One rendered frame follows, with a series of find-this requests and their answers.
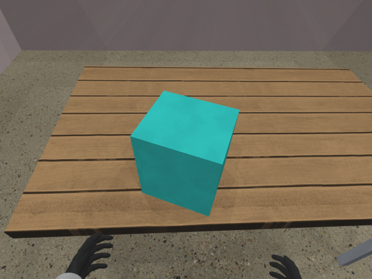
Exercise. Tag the right robot hand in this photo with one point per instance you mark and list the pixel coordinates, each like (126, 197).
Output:
(290, 270)

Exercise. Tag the left robot hand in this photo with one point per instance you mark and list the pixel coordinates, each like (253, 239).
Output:
(81, 263)

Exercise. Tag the carton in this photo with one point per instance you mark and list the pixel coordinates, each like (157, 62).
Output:
(180, 149)

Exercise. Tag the table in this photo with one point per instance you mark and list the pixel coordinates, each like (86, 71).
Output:
(300, 155)

